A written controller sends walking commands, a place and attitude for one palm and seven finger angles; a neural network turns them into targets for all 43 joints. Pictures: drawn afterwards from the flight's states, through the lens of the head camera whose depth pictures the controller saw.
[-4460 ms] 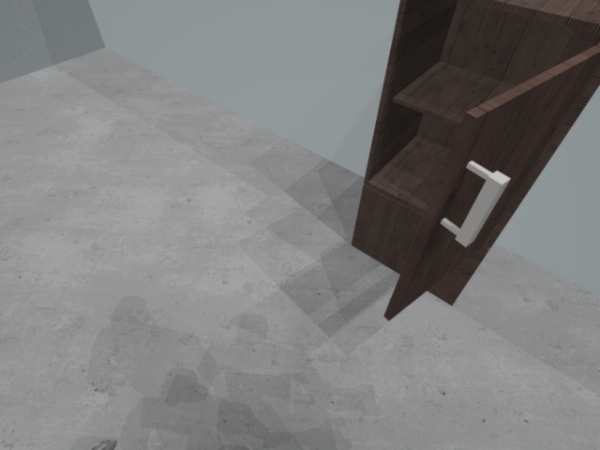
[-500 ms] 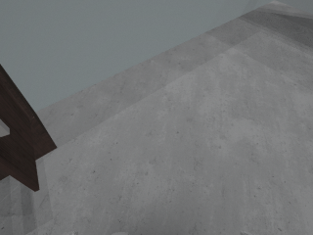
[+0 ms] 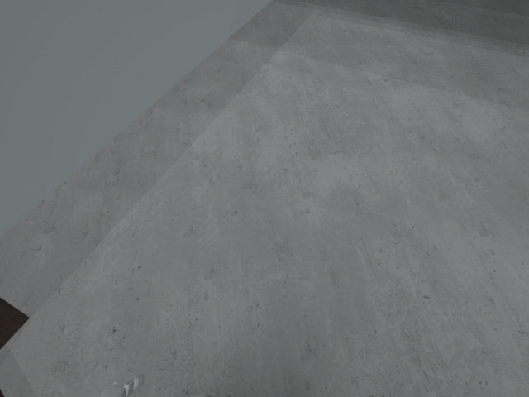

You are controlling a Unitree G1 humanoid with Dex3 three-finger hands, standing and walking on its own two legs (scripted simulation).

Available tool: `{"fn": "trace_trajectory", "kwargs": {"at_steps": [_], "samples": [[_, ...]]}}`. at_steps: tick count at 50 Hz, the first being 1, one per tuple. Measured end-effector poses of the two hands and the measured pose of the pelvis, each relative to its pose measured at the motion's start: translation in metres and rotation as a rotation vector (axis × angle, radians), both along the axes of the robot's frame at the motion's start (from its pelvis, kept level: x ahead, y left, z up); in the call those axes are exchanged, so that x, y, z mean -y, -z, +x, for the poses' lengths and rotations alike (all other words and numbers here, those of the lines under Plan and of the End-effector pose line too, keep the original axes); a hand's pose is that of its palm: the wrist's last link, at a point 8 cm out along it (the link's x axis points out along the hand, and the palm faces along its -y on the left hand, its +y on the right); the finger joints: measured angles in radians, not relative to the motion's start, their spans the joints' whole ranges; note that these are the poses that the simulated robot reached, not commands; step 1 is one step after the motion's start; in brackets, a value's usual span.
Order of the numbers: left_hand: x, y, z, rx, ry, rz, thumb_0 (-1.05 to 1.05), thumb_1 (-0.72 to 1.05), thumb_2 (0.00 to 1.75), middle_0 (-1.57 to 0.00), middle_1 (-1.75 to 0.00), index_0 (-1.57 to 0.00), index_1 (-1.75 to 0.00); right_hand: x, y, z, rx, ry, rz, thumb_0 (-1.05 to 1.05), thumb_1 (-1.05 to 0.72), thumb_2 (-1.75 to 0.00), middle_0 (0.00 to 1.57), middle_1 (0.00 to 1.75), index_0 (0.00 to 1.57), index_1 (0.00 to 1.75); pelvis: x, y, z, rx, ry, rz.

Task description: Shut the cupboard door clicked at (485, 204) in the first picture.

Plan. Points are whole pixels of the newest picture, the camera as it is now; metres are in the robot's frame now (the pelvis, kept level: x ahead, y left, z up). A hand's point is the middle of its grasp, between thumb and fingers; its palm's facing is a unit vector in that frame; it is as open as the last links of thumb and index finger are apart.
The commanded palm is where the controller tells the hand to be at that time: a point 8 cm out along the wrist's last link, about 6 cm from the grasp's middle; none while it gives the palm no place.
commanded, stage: walk around to get in front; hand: left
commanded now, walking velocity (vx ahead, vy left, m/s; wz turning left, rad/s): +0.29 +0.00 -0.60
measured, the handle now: out of the picture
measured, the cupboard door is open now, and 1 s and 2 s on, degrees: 76 76 76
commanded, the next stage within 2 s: none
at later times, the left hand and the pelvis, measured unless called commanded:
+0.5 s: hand (142, 389) +0.15 +0.23 -0.17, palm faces -0.19 -0.97 -0.17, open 7.4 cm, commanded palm none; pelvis +0.12 +0.03 +0.01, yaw -17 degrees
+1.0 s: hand (286, 212) +0.52 -0.03 -0.16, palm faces -0.58 -0.80 -0.18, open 7.4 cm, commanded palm none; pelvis +0.29 -0.08 -0.01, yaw -31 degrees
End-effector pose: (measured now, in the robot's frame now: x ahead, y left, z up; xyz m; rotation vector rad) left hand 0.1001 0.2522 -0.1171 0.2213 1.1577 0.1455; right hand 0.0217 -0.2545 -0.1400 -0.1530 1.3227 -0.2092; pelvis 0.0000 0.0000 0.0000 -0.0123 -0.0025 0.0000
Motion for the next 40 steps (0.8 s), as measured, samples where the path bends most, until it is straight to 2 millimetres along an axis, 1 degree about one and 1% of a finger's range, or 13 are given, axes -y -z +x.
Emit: {"fn": "trace_trajectory", "kwargs": {"at_steps": [3, 5, 8, 12, 17, 20, 22, 24, 26, 31, 34, 36, 40], "samples": [[0.012, -0.009, 0.008, 0.030, 0.012, 0.005, 0.00, 0.91, 0.90, -0.20, -0.30, -0.20, -0.30, 0.012, -0.002, -0.009, -0.042, 0.026, -0.002, 0.01, -0.91, -0.90, 0.20, 0.30, 0.20, 0.30, 0.006, -0.006, 0.004, 0.005, 0.023, 0.006], [0.018, -0.014, 0.008, 0.023, 0.022, 0.005, 0.00, 0.91, 0.90, -0.20, -0.30, -0.20, -0.30, 0.017, -0.009, -0.005, -0.028, 0.036, -0.001, 0.01, -0.91, -0.90, 0.20, 0.30, 0.20, 0.30, 0.009, -0.012, 0.009, 0.005, 0.045, 0.015], [0.022, -0.017, 0.007, -0.006, 0.046, -0.003, 0.00, 0.91, 0.90, -0.20, -0.30, -0.20, -0.30, 0.022, -0.020, 0.010, 0.028, 0.053, -0.007, 0.01, -0.91, -0.90, 0.20, 0.30, 0.20, 0.30, 0.011, -0.018, 0.018, 0.002, 0.077, 0.023], [0.021, -0.012, 0.003, -0.059, 0.061, -0.021, 0.00, 0.90, 0.90, -0.20, -0.30, -0.20, -0.30, 0.023, -0.031, 0.038, 0.100, 0.065, -0.024, 0.01, -0.91, -0.90, 0.20, 0.30, 0.19, 0.30, 0.008, -0.021, 0.034, -0.002, 0.118, 0.018], [0.006, 0.001, 0.003, -0.143, 0.059, -0.041, 0.00, 0.90, 0.90, -0.20, -0.30, -0.20, -0.30, 0.012, -0.042, 0.088, 0.182, 0.061, -0.052, 0.01, -0.91, -0.90, 0.20, 0.30, 0.19, 0.30, -0.005, -0.019, 0.061, -0.004, 0.169, 0.003], [-0.009, 0.014, 0.012, -0.197, 0.062, -0.052, 0.00, 0.90, 0.90, -0.20, -0.30, -0.20, -0.30, 0.000, -0.047, 0.121, 0.240, 0.060, -0.078, 0.01, -0.91, -0.90, 0.20, 0.30, 0.20, 0.30, -0.018, -0.013, 0.083, -0.005, 0.206, -0.005], [-0.020, 0.027, 0.025, -0.230, 0.077, -0.057, 0.01, 0.90, 0.90, -0.20, -0.30, -0.20, -0.30, -0.008, -0.046, 0.136, 0.286, 0.068, -0.108, 0.01, -0.91, -0.90, 0.20, 0.30, 0.20, 0.30, -0.027, -0.003, 0.098, -0.006, 0.239, -0.013], [-0.026, 0.030, 0.047, -0.251, 0.115, -0.055, 0.01, 0.91, 0.90, -0.20, -0.30, -0.20, -0.30, -0.016, -0.047, 0.138, 0.296, 0.097, -0.116, 0.00, -0.91, -0.90, 0.20, 0.30, 0.20, 0.30, -0.032, -0.003, 0.110, 0.005, 0.281, -0.013], [-0.028, 0.026, 0.076, -0.243, 0.159, -0.056, 0.01, 0.91, 0.90, -0.20, -0.30, -0.20, -0.30, -0.026, -0.050, 0.131, 0.273, 0.144, -0.110, 0.00, -0.91, -0.90, 0.20, 0.30, 0.20, 0.30, -0.034, -0.009, 0.123, 0.009, 0.310, -0.017], [-0.014, 0.010, 0.167, -0.143, 0.255, -0.060, 0.01, 0.91, 0.90, -0.20, -0.30, -0.19, -0.30, -0.052, -0.047, 0.095, 0.130, 0.282, -0.066, 0.00, -0.91, -0.90, 0.20, 0.30, 0.20, 0.30, -0.031, -0.022, 0.157, 0.000, 0.370, -0.019], [0.006, 0.003, 0.219, -0.093, 0.318, -0.061, 0.01, 0.91, 0.90, -0.20, -0.30, -0.19, -0.30, -0.067, -0.041, 0.069, 0.028, 0.373, -0.033, 0.00, -0.92, -0.90, 0.20, 0.30, 0.20, 0.30, -0.026, -0.024, 0.178, -0.005, 0.405, -0.012], [0.025, 0.001, 0.253, -0.069, 0.365, -0.063, 0.01, 0.91, 0.90, -0.19, -0.30, -0.19, -0.30, -0.077, -0.038, 0.052, -0.039, 0.431, -0.006, 0.00, -0.92, -0.90, 0.20, 0.30, 0.20, 0.30, -0.020, -0.023, 0.191, -0.006, 0.428, -0.006], [0.077, 0.000, 0.318, -0.033, 0.475, -0.074, 0.01, 0.91, 0.90, -0.19, -0.30, -0.19, -0.30, -0.095, -0.034, 0.026, -0.171, 0.539, 0.053, 0.00, -0.91, -0.90, 0.20, 0.30, 0.20, 0.30, -0.002, -0.019, 0.218, -0.007, 0.473, 0.004]]}}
